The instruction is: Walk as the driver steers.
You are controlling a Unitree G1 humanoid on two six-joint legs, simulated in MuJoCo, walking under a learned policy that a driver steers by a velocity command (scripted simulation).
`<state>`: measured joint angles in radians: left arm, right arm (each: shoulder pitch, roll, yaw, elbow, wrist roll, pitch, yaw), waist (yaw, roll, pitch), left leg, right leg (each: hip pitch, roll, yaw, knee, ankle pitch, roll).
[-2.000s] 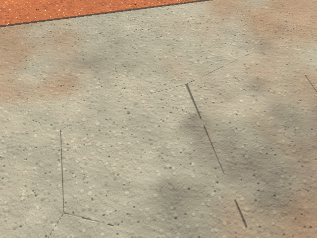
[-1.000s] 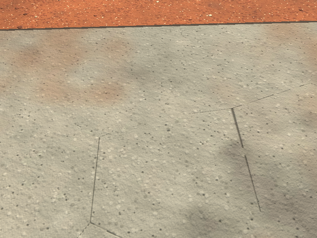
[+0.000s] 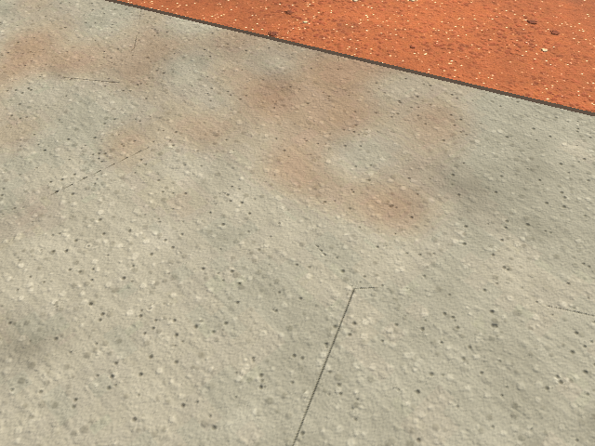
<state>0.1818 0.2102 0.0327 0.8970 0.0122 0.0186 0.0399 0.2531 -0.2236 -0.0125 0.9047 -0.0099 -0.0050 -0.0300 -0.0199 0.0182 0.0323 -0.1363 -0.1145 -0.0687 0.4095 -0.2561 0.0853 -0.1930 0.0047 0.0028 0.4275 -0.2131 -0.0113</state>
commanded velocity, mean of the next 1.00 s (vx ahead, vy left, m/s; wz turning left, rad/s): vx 0.14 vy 0.00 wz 0.01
